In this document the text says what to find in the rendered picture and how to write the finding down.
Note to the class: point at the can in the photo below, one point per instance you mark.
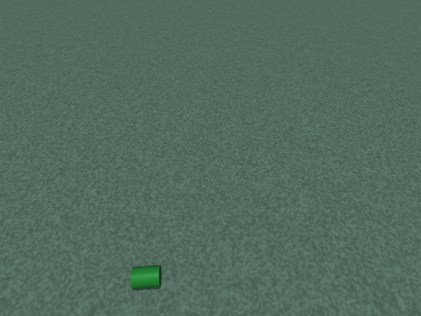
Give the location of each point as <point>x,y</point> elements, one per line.
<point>146,277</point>

